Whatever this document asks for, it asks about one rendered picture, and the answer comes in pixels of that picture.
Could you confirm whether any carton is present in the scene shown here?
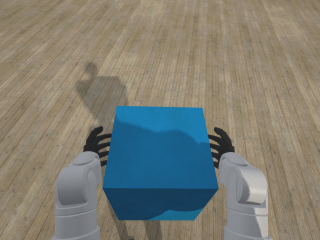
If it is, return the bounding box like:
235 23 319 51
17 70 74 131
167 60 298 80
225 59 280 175
102 106 219 221

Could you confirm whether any robot right forearm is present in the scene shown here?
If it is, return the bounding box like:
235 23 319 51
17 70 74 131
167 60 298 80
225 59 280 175
218 152 273 240

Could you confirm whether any robot left forearm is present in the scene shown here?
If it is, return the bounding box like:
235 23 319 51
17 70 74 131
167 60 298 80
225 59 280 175
51 151 102 240

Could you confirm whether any left robot hand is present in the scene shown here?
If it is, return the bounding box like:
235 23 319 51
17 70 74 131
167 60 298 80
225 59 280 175
83 126 112 167

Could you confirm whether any right robot hand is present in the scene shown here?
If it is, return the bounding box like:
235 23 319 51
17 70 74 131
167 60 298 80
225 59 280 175
208 127 235 169

